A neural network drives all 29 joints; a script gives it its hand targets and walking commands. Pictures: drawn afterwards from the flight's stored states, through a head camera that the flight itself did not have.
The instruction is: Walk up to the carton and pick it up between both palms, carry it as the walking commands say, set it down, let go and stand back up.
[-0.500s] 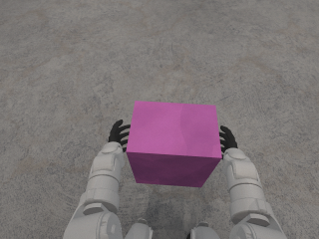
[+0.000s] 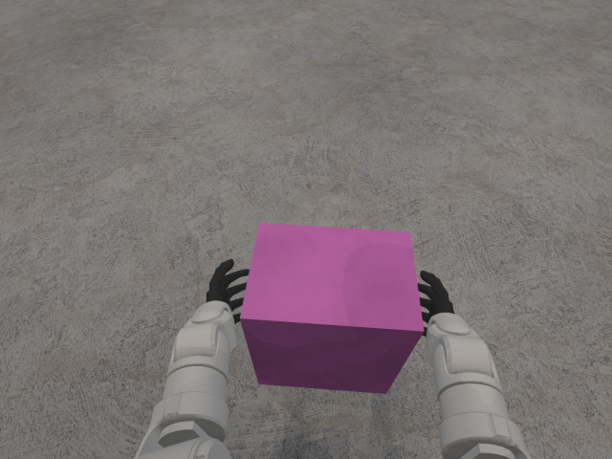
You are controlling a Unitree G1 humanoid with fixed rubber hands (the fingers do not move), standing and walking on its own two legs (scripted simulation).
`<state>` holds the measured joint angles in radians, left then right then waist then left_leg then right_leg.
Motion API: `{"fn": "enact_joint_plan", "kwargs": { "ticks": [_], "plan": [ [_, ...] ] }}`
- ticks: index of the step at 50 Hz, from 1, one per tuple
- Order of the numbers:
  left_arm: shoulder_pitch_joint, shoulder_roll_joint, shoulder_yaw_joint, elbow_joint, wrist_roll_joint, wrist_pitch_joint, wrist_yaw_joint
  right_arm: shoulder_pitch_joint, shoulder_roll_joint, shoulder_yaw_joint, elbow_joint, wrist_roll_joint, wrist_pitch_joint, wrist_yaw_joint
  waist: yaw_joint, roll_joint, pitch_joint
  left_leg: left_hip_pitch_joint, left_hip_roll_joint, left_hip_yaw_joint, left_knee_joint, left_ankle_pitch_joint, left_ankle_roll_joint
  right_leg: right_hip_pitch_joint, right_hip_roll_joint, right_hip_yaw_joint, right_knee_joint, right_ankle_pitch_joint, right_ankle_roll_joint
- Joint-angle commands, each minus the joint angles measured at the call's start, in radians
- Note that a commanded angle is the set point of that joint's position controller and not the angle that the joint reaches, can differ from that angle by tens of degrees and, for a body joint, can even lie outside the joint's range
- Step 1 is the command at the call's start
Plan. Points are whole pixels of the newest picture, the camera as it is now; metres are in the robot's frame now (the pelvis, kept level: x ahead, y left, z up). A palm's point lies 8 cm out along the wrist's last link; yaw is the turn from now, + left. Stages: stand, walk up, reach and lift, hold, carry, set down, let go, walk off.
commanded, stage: reach and lift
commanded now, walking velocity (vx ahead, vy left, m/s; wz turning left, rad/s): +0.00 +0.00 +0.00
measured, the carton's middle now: (327, 314) +0.36 +0.01 -0.06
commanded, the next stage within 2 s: hold in 1.58 s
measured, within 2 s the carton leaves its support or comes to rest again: neither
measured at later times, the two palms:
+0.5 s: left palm (200, 303) +0.31 +0.18 +0.06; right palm (446, 312) +0.31 -0.13 +0.06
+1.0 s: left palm (204, 300) +0.31 +0.17 +0.06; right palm (450, 315) +0.31 -0.14 +0.06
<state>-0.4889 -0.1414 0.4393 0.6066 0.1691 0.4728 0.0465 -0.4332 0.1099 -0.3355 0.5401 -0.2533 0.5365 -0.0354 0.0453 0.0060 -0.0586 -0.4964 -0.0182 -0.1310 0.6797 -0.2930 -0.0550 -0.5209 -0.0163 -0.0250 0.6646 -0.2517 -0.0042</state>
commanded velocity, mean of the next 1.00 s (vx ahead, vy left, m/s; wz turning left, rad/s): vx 0.00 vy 0.00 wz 0.00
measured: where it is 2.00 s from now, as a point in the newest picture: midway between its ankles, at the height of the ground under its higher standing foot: outside the picture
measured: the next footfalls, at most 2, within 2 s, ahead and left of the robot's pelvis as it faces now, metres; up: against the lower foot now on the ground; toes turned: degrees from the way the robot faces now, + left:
none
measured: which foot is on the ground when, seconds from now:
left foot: down 0.00-1.00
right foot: down 0.00-1.00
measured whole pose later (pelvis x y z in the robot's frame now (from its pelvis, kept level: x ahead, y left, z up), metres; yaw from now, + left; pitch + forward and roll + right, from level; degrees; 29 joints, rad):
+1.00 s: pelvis +0.00 +0.01 +0.02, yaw +0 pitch -4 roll -1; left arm -0.45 -0.14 0.39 0.47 0.17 0.68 0.06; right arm -0.40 0.11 -0.28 0.43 -0.25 0.73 -0.03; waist 0.04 0.01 -0.01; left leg -0.22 -0.01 -0.13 0.53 -0.24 -0.05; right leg -0.22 -0.01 -0.02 0.48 -0.18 0.00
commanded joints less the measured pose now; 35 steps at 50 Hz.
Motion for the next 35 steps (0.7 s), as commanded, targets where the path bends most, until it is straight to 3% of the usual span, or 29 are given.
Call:
{"fn": "enact_joint_plan", "kwargs": {
  "ticks": [1,3,4,5,6,7,8,9,10,11,12,14,15,16,18,20,21,22,23,25,27,28,29,30,31,32,33,34,35],
  "plan": [
    [-0.592,-1.046,-0.651,-0.093,-0.113,0.063,-0.335,-0.718,1.017,0.582,-0.129,0.214,-0.02,0.312,-0.04,0.036,-0.481,0.167,-0.099,0.087,-0.185,0.227,0.058,0.493,0.118,0.083,-0.159,0.285,0.005],
    [-0.564,-1.027,-0.646,-0.093,-0.092,0.088,-0.332,-0.646,0.993,0.53,-0.076,0.187,0.002,0.315,-0.06,0.086,-0.42,0.168,-0.096,0.084,-0.201,0.205,0.053,0.48,0.117,0.08,-0.174,0.267,-0.002],
    [-0.6,-1.06,-0.682,-0.141,-0.136,0.085,-0.338,-0.747,0.999,0.601,-0.201,0.237,-0.006,0.316,-0.065,0.062,-0.538,0.205,-0.09,0.09,-0.198,0.234,0.054,0.56,0.12,0.075,-0.175,0.303,0.003],
    [-0.574,-1.038,-0.648,-0.103,-0.099,0.098,-0.334,-0.642,0.983,0.533,-0.095,0.178,0.01,0.318,-0.056,0.07,-0.428,0.157,-0.094,0.084,-0.198,0.223,0.045,0.496,0.122,0.078,-0.176,0.293,-0.008],
    [-0.558,-1.074,-0.698,-0.13,-0.142,0.105,-0.33,-0.642,0.971,0.561,-0.161,0.206,0.014,0.317,-0.092,0.062,-0.449,0.196,-0.081,0.081,-0.22,0.241,0.041,0.542,0.121,0.072,-0.186,0.311,-0.008],
    [-0.59,-1.071,-0.722,-0.177,-0.166,0.11,-0.333,-0.707,1.015,0.611,-0.197,0.242,0.018,0.316,-0.065,0.057,-0.507,0.25,-0.087,0.085,-0.209,0.246,0.046,0.557,0.12,0.08,-0.184,0.306,-0.006],
    [-0.569,-1.039,-0.71,-0.148,-0.138,0.118,-0.335,-0.653,0.984,0.562,-0.136,0.217,0.033,0.32,-0.07,0.038,-0.436,0.218,-0.084,0.079,-0.218,0.254,0.05,0.521,0.119,0.074,-0.195,0.309,0.0],
    [-0.603,-1.07,-0.713,-0.17,-0.146,0.124,-0.34,-0.666,0.952,0.559,-0.154,0.207,0.028,0.32,-0.1,0.09,-0.451,0.192,-0.083,0.084,-0.23,0.195,0.034,0.539,0.117,0.07,-0.2,0.268,-0.012],
    [-0.597,-1.034,-0.693,-0.152,-0.141,0.14,-0.332,-0.608,0.958,0.525,-0.085,0.204,0.049,0.324,-0.08,0.095,-0.366,0.201,-0.071,0.081,-0.237,0.187,0.037,0.502,0.117,0.064,-0.207,0.228,-0.016],
    [-0.615,-1.075,-0.72,-0.189,-0.16,0.147,-0.33,-0.66,0.949,0.545,-0.154,0.215,0.047,0.322,-0.106,0.144,-0.392,0.212,-0.074,0.085,-0.247,0.134,0.027,0.528,0.115,0.073,-0.212,0.194,-0.028],
    [-0.62,-1.082,-0.733,-0.18,-0.171,0.153,-0.327,-0.687,0.98,0.569,-0.173,0.231,0.052,0.323,-0.092,0.094,-0.422,0.23,-0.068,0.083,-0.25,0.173,0.032,0.566,0.119,0.068,-0.214,0.237,-0.021],
    [-0.585,-1.05,-0.693,-0.133,-0.155,0.177,-0.331,-0.644,0.944,0.543,-0.14,0.206,0.079,0.322,-0.089,0.073,-0.322,0.191,-0.072,0.09,-0.26,0.143,0.034,0.528,0.112,0.067,-0.228,0.205,-0.024],
    [-0.649,-1.062,-0.735,-0.182,-0.185,0.174,-0.334,-0.763,0.981,0.594,-0.201,0.258,0.074,0.326,-0.076,0.067,-0.411,0.222,-0.069,0.09,-0.258,0.133,0.04,0.57,0.111,0.065,-0.232,0.182,-0.019],
    [-0.622,-1.042,-0.701,-0.142,-0.163,0.185,-0.334,-0.725,0.943,0.545,-0.163,0.235,0.085,0.326,-0.092,0.093,-0.32,0.19,-0.063,0.093,-0.259,0.099,0.038,0.519,0.108,0.062,-0.237,0.155,-0.022],
    [-0.648,-1.083,-0.76,-0.206,-0.204,0.204,-0.329,-0.759,0.994,0.622,-0.231,0.28,0.097,0.327,-0.073,0.099,-0.438,0.256,-0.076,0.103,-0.275,0.164,0.03,0.63,0.114,0.056,-0.247,0.217,-0.018],
    [-0.639,-1.068,-0.719,-0.176,-0.188,0.219,-0.321,-0.646,0.938,0.529,-0.103,0.226,0.12,0.332,-0.107,0.094,-0.299,0.23,-0.056,0.09,-0.298,0.083,0.025,0.542,0.112,0.052,-0.252,0.133,-0.026],
    [-0.608,-1.074,-0.729,-0.179,-0.18,0.228,-0.329,-0.692,0.957,0.557,-0.168,0.236,0.122,0.332,-0.097,0.083,-0.329,0.253,-0.072,0.105,-0.29,0.103,0.03,0.565,0.11,0.053,-0.268,0.149,-0.02],
    [-0.633,-1.076,-0.733,-0.199,-0.179,0.229,-0.327,-0.635,0.932,0.521,-0.12,0.212,0.129,0.334,-0.114,0.101,-0.282,0.22,-0.064,0.094,-0.305,0.098,0.021,0.578,0.118,0.047,-0.262,0.153,-0.023],
    [-0.669,-1.075,-0.755,-0.232,-0.206,0.229,-0.325,-0.676,0.943,0.545,-0.165,0.243,0.127,0.336,-0.105,0.123,-0.304,0.242,-0.059,0.085,-0.313,0.088,0.023,0.573,0.114,0.051,-0.263,0.144,-0.027],
    [-0.658,-1.056,-0.741,-0.207,-0.204,0.237,-0.328,-0.682,0.95,0.548,-0.175,0.239,0.136,0.333,-0.094,0.069,-0.288,0.233,-0.069,0.094,-0.307,0.1,0.03,0.588,0.111,0.047,-0.275,0.146,-0.021],
    [-0.579,-1.028,-0.649,-0.115,-0.141,0.252,-0.331,-0.706,0.912,0.492,-0.143,0.214,0.15,0.327,-0.085,0.057,-0.169,0.179,-0.068,0.092,-0.317,0.047,0.042,0.542,0.105,0.051,-0.29,0.083,-0.017],
    [-0.611,-1.037,-0.678,-0.138,-0.17,0.25,-0.332,-0.687,0.913,0.498,-0.142,0.217,0.15,0.333,-0.101,0.059,-0.175,0.216,-0.07,0.099,-0.315,0.035,0.034,0.534,0.104,0.05,-0.294,0.065,-0.017],
    [-0.684,-1.042,-0.721,-0.211,-0.186,0.24,-0.336,-0.693,0.95,0.511,-0.144,0.233,0.14,0.337,-0.099,0.11,-0.261,0.228,-0.074,0.094,-0.317,0.083,0.028,0.593,0.107,0.053,-0.287,0.128,-0.016],
    [-0.677,-1.055,-0.712,-0.18,-0.187,0.247,-0.334,-0.728,0.955,0.524,-0.152,0.238,0.144,0.335,-0.093,0.12,-0.26,0.225,-0.081,0.103,-0.309,0.043,0.027,0.601,0.108,0.059,-0.28,0.091,-0.015],
    [-0.711,-1.043,-0.705,-0.164,-0.173,0.244,-0.336,-0.745,0.936,0.498,-0.131,0.21,0.141,0.334,-0.105,0.091,-0.257,0.221,-0.072,0.086,-0.323,0.018,0.03,0.578,0.107,0.055,-0.279,0.068,-0.014],
    [-0.686,-1.04,-0.704,-0.2,-0.187,0.236,-0.339,-0.749,0.953,0.529,-0.173,0.236,0.139,0.335,-0.091,0.059,-0.314,0.239,-0.071,0.088,-0.305,0.061,0.035,0.615,0.104,0.055,-0.278,0.103,-0.012],
    [-0.712,-1.053,-0.743,-0.225,-0.201,0.23,-0.342,-0.713,0.961,0.526,-0.16,0.231,0.136,0.327,-0.113,0.072,-0.342,0.251,-0.075,0.083,-0.299,0.126,0.03,0.624,0.106,0.06,-0.275,0.175,-0.014],
    [-0.68,-1.058,-0.762,-0.256,-0.214,0.223,-0.342,-0.721,0.955,0.568,-0.223,0.246,0.129,0.326,-0.104,0.062,-0.399,0.27,-0.067,0.079,-0.299,0.188,0.031,0.66,0.111,0.05,-0.261,0.243,-0.012],
    [-0.674,-1.071,-0.781,-0.269,-0.224,0.227,-0.341,-0.688,0.944,0.561,-0.235,0.248,0.129,0.323,-0.121,0.099,-0.399,0.302,-0.07,0.079,-0.296,0.219,0.021,0.651,0.114,0.052,-0.259,0.278,-0.016]
  ]
}}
